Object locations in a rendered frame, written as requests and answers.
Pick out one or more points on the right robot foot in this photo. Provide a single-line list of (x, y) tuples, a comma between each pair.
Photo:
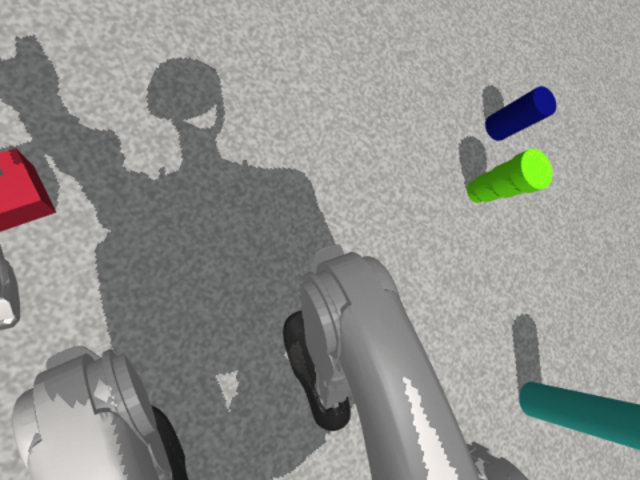
[(302, 365)]

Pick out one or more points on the left robot arm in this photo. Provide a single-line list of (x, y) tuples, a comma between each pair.
[(9, 295)]

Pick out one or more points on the right robot hand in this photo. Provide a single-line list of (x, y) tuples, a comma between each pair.
[(492, 467)]

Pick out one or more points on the left robot foot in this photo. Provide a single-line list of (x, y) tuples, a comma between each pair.
[(174, 451)]

